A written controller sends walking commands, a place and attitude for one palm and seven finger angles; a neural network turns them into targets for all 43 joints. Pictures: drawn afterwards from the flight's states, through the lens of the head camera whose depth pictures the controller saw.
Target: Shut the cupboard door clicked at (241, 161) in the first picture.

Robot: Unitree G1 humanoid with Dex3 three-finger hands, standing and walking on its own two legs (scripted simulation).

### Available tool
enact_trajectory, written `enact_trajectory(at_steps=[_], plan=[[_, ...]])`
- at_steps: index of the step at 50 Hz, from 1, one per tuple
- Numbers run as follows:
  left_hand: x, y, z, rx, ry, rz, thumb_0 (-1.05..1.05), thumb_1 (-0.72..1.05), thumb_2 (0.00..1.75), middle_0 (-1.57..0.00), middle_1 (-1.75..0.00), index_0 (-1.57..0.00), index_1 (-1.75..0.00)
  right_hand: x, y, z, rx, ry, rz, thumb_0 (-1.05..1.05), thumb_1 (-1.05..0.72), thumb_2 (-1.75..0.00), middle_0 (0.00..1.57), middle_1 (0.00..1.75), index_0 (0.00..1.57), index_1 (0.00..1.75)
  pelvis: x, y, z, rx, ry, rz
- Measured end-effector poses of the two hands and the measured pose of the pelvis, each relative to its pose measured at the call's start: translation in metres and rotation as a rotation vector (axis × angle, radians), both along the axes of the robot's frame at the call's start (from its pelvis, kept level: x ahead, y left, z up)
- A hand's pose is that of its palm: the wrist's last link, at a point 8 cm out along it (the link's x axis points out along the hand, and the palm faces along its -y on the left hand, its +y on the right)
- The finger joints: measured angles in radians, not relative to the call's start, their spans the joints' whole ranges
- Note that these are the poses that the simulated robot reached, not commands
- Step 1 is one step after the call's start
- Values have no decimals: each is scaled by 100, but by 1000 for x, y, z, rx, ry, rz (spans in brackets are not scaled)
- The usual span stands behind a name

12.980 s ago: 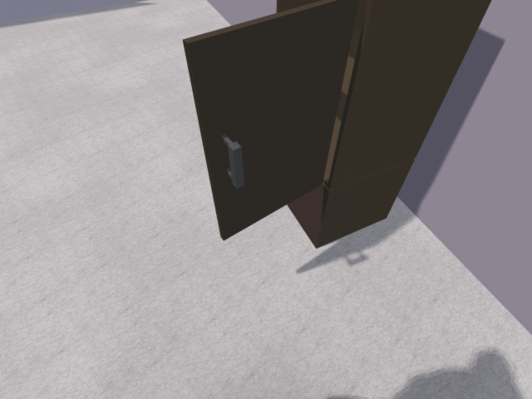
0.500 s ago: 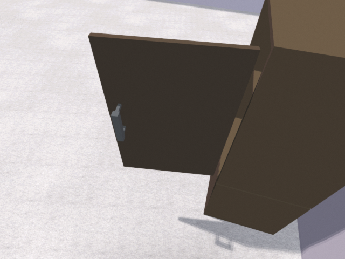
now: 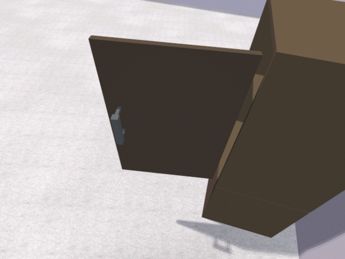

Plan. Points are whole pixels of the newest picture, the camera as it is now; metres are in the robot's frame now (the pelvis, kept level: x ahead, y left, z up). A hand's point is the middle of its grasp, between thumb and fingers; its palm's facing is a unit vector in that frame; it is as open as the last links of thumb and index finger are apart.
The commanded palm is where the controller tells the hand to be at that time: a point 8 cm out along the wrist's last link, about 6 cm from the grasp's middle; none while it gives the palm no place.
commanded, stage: look again from close up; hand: left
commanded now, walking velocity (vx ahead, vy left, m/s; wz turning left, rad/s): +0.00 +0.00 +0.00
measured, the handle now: (119, 125) +0.49 +0.20 -0.03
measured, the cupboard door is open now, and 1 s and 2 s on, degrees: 100 100 100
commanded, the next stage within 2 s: come to a stop and stand still in 0.26 s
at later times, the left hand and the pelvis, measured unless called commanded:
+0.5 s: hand out of the picture +0.02 +0.20 -0.18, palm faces -0.01 -0.97 -0.25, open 7.4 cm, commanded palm none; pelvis -0.01 +0.00 +0.00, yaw +1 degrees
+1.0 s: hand out of the picture -0.07 +0.13 -0.18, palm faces +0.03 -0.99 -0.15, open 7.4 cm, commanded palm none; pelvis -0.04 -0.03 -0.01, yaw +0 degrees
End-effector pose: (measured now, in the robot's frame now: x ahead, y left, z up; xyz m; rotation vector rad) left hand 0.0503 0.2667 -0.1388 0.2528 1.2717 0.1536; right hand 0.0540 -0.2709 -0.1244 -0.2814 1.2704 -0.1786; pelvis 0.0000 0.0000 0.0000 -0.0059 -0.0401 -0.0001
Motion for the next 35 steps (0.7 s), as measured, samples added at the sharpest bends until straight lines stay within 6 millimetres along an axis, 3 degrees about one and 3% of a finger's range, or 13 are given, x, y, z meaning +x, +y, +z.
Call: enact_trajectory(at_steps=[22, 30, 35], plan=[[-25, -17, -6, -20, 37, 14, 1, 91, 90, -20, -30, -20, -30, -25, 17, -9, 43, 32, -18, 1, -91, -90, 20, 30, 20, 30, -5, -1, -1, 2, 7, 2], [-58, -33, -7, -34, 37, 52, 1, 91, 90, -20, -30, -20, -30, -37, 39, -27, 115, -15, 6, 1, -91, -90, 20, 30, 20, 30, -21, -2, -8, 4, -19, 17], [-80, -48, -8, -58, 66, 55, 1, 91, 90, -20, -30, -20, -30, -54, 37, -29, 133, -16, -15, 1, -94, -90, 20, 30, 20, 30, -29, -6, -8, 12, -21, 4]])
